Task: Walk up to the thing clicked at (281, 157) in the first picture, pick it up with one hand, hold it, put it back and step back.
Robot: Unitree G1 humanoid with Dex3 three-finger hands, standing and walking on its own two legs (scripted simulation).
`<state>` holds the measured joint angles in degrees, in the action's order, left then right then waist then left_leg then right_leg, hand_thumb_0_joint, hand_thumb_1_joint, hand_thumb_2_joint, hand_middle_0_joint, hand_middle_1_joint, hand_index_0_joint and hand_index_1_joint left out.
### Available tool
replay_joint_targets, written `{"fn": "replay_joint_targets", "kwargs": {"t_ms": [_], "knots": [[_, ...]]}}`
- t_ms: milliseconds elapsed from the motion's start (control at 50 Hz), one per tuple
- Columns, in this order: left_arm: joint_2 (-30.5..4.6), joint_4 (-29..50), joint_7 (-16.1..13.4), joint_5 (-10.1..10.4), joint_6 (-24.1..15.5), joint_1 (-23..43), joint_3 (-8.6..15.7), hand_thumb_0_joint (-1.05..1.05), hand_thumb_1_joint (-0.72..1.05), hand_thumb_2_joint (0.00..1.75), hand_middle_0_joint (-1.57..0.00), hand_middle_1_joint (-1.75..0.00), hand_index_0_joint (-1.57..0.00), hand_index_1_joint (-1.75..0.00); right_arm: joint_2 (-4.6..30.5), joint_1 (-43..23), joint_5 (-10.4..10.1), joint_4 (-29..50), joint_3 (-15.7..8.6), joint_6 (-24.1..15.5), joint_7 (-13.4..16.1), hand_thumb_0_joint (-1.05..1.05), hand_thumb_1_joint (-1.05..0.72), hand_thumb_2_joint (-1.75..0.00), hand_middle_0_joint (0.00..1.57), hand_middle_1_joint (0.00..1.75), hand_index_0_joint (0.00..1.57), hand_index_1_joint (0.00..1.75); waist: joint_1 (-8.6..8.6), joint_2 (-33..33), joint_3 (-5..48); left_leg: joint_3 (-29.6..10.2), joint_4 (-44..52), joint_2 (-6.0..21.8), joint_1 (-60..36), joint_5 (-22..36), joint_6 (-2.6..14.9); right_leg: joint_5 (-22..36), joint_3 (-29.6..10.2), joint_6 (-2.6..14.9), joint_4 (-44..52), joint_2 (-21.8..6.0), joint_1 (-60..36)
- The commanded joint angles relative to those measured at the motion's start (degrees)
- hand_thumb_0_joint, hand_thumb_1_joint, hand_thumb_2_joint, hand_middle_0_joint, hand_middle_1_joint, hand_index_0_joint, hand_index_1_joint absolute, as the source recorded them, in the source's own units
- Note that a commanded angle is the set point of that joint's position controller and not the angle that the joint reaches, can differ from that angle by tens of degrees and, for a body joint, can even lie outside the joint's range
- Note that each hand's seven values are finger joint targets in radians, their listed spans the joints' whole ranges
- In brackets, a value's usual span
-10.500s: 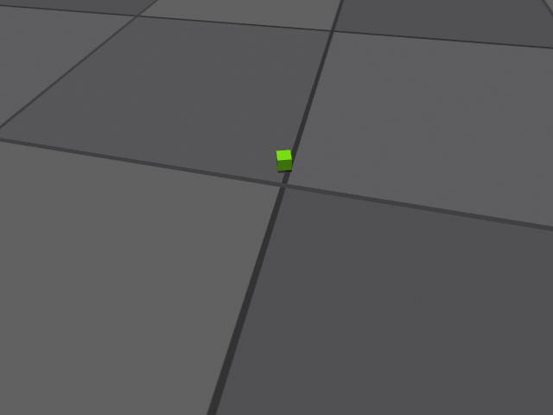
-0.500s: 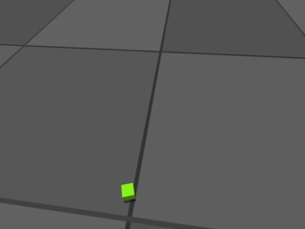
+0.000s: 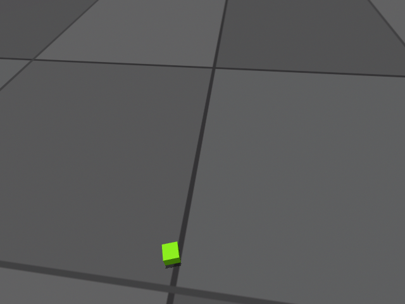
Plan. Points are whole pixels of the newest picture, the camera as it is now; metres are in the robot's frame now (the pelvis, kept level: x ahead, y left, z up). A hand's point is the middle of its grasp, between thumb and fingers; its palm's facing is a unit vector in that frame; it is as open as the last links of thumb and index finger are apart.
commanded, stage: stand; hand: left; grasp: from above
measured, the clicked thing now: (171, 253) +0.45 +0.20 -0.75
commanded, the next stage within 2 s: rise first in 0.32 s
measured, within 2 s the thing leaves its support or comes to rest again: neither
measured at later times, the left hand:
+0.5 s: hand out of the picture +0.09 +0.25 -0.16, palm faces +0.02 -0.94 -0.34, open 7.5 cm
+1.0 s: hand out of the picture +0.14 +0.26 -0.22, palm faces -0.12 -0.90 -0.42, open 13.6 cm
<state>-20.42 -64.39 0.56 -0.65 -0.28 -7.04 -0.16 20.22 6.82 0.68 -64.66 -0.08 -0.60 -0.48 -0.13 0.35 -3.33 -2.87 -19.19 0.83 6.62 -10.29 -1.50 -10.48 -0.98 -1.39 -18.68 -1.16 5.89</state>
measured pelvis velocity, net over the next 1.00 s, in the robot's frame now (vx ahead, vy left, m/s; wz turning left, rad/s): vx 0.00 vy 0.01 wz -0.02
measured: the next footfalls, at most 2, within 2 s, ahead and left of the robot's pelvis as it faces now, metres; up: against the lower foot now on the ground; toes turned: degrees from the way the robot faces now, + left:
none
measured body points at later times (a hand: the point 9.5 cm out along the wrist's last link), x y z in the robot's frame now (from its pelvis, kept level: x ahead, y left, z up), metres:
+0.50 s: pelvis +0.00 +0.00 +0.00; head +0.03 +0.00 +0.44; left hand +0.09 +0.30 -0.13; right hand +0.08 -0.30 -0.13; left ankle +0.00 +0.14 -0.75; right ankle +0.00 -0.14 -0.75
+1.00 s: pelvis +0.00 +0.01 -0.07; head +0.08 +0.02 +0.37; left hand +0.15 +0.30 -0.19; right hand +0.14 -0.25 -0.17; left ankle +0.00 +0.14 -0.75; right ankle +0.00 -0.14 -0.75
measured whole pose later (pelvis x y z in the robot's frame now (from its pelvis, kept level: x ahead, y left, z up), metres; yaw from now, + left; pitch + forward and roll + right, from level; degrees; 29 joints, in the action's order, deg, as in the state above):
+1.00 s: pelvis +0.00 +0.01 -0.07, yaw -1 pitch +14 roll -1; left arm -17.0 -38.6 -0.2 -12.2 11.0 -7.1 8.1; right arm 13.8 12.5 -0.5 -35.2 -2.6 -5.4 0.4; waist -1.2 0.0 4.6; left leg -2.9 -57.3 0.7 44.2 -27.2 -1.1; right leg -26.4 -1.7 -2.1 -55.2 -0.2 43.0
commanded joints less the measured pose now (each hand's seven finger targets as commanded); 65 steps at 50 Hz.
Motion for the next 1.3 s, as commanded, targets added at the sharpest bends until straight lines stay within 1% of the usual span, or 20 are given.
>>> {"fn": "replay_joint_targets", "kwargs": {"t_ms": [0,120,220,380,400,420,440,460,480,520,560,580,620,700,760,800,880,1040,1120,1280], "knots": [[-12.5,3.5,-1.0,0.0,-1.4,1.5,2.6,0.00,0.90,0.90,-0.20,-0.30,-0.20,-0.30,12.6,-1.9,-0.4,3.4,-2.2,-0.9,0.7,0.00,-0.90,-0.90,0.20,0.30,0.20,0.30,0.06,-0.5,4.5,-3.7,3.1,5.9,0.3,6.1,2.49,5.6,-3.7,2.24,2.8,-5.9,-0.3],[-12.5,3.5,-1.0,0.1,-1.3,1.3,2.5,0.00,0.90,0.90,-0.20,-0.30,-0.20,-0.30,12.5,-2.0,-0.4,3.3,-2.2,-1.0,0.7,0.00,-0.90,-0.90,0.20,0.30,0.20,0.30,0.18,-0.3,4.3,-3.7,3.0,5.8,0.3,6.7,2.41,5.7,-3.9,2.44,2.6,-6.0,-0.3],[-12.6,3.4,-0.9,0.2,-1.2,1.4,2.6,0.00,0.90,0.90,-0.20,-0.30,-0.20,-0.30,12.4,-1.4,-0.3,3.1,-2.2,-0.9,0.7,0.00,-0.90,-0.90,0.20,0.30,0.20,0.30,0.06,-0.2,2.5,-3.9,4.1,5.6,1.7,2.3,2.27,1.8,-3.9,2.42,2.8,-5.6,1.1],[-12.1,3.6,-1.0,0.2,-1.4,1.2,2.5,0.00,0.90,0.90,-0.20,-0.30,-0.20,-0.30,12.7,-2.0,-0.3,3.6,-2.1,-1.2,0.8,0.00,-0.90,-0.90,0.20,0.30,0.20,0.30,0.32,0.5,5.1,-3.5,2.4,6.0,0.0,10.2,2.48,9.3,-3.6,2.32,1.7,-6.1,-1.2],[-12.5,3.5,-1.0,0.2,-1.3,1.2,2.6,0.00,0.82,0.84,-0.12,-0.38,-0.14,-0.38,12.5,-1.5,-0.4,3.4,-2.1,-1.1,0.9,0.00,-0.90,-0.90,0.20,0.30,0.20,0.30,0.23,-0.1,5.0,-3.5,2.6,6.0,-0.4,10.0,2.52,8.7,-3.6,2.42,1.4,-6.1,-1.0],[-2.4,23.6,-1.8,3.2,-6.9,21.3,2.4,0.00,0.74,0.87,-0.20,-0.46,-0.22,-0.46,2.7,-2.1,-4.2,19.7,0.4,-4.1,2.0,0.00,-0.98,-0.94,0.20,0.30,0.20,0.30,-6.22,1.3,2.0,4.7,-1.5,-1.4,5.7,-0.6,1.60,2.9,1.6,1.42,-1.8,0.9,12.7],[-5.3,19.4,-2.1,3.1,-6.5,26.9,3.4,0.00,0.66,0.87,-0.25,-0.54,-0.24,-0.54,4.4,1.0,-4.3,16.1,0.2,-4.0,2.7,0.00,-1.01,-0.93,0.20,0.30,0.20,0.30,-4.98,0.3,4.0,4.8,-2.7,-2.0,6.1,-2.6,1.86,0.7,2.0,1.31,-2.2,0.9,10.7],[-9.2,9.3,-2.5,2.2,-4.2,18.3,6.4,0.00,0.58,0.89,-0.23,-0.62,-0.22,-0.62,5.8,2.6,-4.0,15.3,-0.4,-3.5,3.1,0.00,-1.02,-0.93,0.20,0.30,0.20,0.30,-4.34,-4.3,2.0,4.5,-4.0,-2.3,9.1,-4.2,2.23,-2.3,2.8,1.36,-2.5,1.5,11.5],[-9.6,5.3,-1.5,1.6,-3.0,13.3,7.4,0.00,0.50,0.88,-0.19,-0.70,-0.19,-0.70,6.1,3.3,-4.0,17.1,-1.3,-2.9,3.0,0.00,-0.98,-0.92,0.20,0.30,0.20,0.30,-2.33,-4.3,2.1,4.8,-6.2,-1.8,11.0,-3.2,2.17,-2.6,3.1,1.53,-4.4,1.7,12.1],[-15.1,8.6,-0.6,-0.7,-3.4,18.2,10.3,0.00,0.34,0.88,-0.15,-0.86,-0.17,-0.84,6.4,5.0,-3.1,18.7,-3.3,-3.3,3.8,0.00,-0.96,-0.92,0.20,0.30,0.20,0.30,-1.50,-2.5,10.8,4.3,-9.8,-1.7,11.4,0.2,2.01,1.4,2.3,1.54,-8.8,1.4,12.5],[-13.6,4.4,0.9,-3.7,-2.0,11.4,11.1,0.00,0.22,0.86,-0.10,-0.99,-0.15,-0.94,5.9,6.5,-2.0,20.6,-4.4,-3.7,3.3,0.00,-0.95,-0.91,0.20,0.30,0.20,0.30,-1.39,-2.3,14.5,3.7,-14.2,-2.0,14.6,3.2,1.80,4.9,2.3,1.52,-13.5,1.3,13.4],[-13.5,4.1,1.5,-5.6,-1.0,6.8,12.3,0.00,0.16,0.89,-0.08,-1.02,-0.13,-0.98,5.4,6.6,-1.6,21.9,-5.0,-3.7,2.8,0.00,-0.94,-0.91,0.20,0.30,0.20,0.30,0.95,-0.2,17.0,3.8,-15.8,-2.4,16.2,4.7,1.61,5.8,2.1,1.93,-15.3,1.1,12.7],[-13.4,10.0,1.2,-6.6,1.0,4.2,13.7,0.00,0.00,0.93,-0.07,-1.06,-0.10,-1.02,4.8,6.5,-1.8,25.4,-5.4,-3.6,2.5,0.00,-0.93,-0.91,0.20,0.30,0.20,0.30,2.85,3.7,21.0,4.1,-15.6,-2.9,14.4,6.5,1.00,6.1,1.8,2.35,-15.7,1.4,11.1],[-8.4,14.4,0.1,-8.5,8.0,6.6,9.7,0.00,-0.32,0.97,-0.06,-1.06,-0.07,-1.04,4.1,3.3,-2.4,30.4,-4.8,-3.3,2.1,0.00,-0.89,-0.90,0.20,0.30,0.20,0.30,0.34,1.9,14.9,3.4,-17.2,-2.1,18.9,3.0,0.78,1.5,2.5,2.06,-16.2,2.0,17.3],[-7.9,18.8,-0.8,-8.8,11.0,5.5,9.9,0.00,-0.52,0.97,-0.08,-1.07,-0.08,-1.07,3.3,3.6,-2.3,32.8,-4.8,-4.0,1.7,0.00,-0.89,-0.90,0.20,0.30,0.20,0.30,-0.01,-0.1,14.2,3.3,-20.0,-1.7,23.2,-1.3,1.10,-3.1,2.9,2.05,-18.8,2.3,21.5],[-6.2,21.9,-1.1,-9.0,11.5,6.0,9.2,0.00,-0.53,0.96,-0.07,-1.08,-0.07,-1.07,3.2,4.5,-2.2,33.9,-5.0,-4.8,1.4,0.00,-0.88,-0.90,0.20,0.30,0.20,0.30,-0.69,-1.7,14.8,3.0,-22.4,-1.3,25.5,-3.0,1.29,-4.7,3.1,1.90,-21.4,2.4,24.4],[-8.7,30.8,-1.6,-11.0,9.6,6.8,11.9,0.00,-0.52,0.96,-0.05,-1.08,-0.06,-1.07,2.8,5.8,-1.7,35.9,-5.7,-6.5,1.1,0.00,-0.86,-0.89,0.20,0.30,0.20,0.30,-0.87,2.2,20.2,2.4,-29.0,-0.7,28.7,-1.7,1.11,-3.8,3.1,2.15,-29.6,2.4,30.2],[-7.8,44.4,-2.7,-13.4,11.8,-4.9,11.9,0.00,-0.54,0.99,-0.04,-1.07,-0.03,-1.07,2.0,5.7,-1.2,38.5,-5.8,-7.9,2.0,0.00,-0.83,-0.89,0.20,0.30,0.20,0.30,-0.79,5.6,25.5,1.6,-34.3,0.1,29.8,2.6,0.93,-1.3,2.7,2.42,-35.6,2.2,34.3],[-6.1,46.5,-2.9,-13.9,14.1,-7.8,10.6,0.00,-0.53,0.97,-0.04,-1.07,-0.04,-1.07,1.6,5.3,-1.1,39.8,-5.3,-8.4,2.3,0.00,-0.84,-0.89,0.20,0.30,0.20,0.30,-2.01,3.7,24.8,1.4,-36.8,0.0,33.1,1.2,1.26,-1.8,2.9,2.24,-37.0,2.2,36.3],[-6.0,50.3,-3.2,-15.3,15.4,-11.3,10.2,0.00,-0.49,0.95,-0.03,-1.08,-0.04,-1.07,1.0,4.9,-0.9,41.9,-4.8,-9.5,2.8,0.00,-0.82,-0.88,0.20,0.30,0.20,0.30,-1.71,3.2,26.5,1.2,-41.7,-0.2,38.2,0.8,1.42,-2.5,3.4,2.49,-41.6,2.3,40.8]]}}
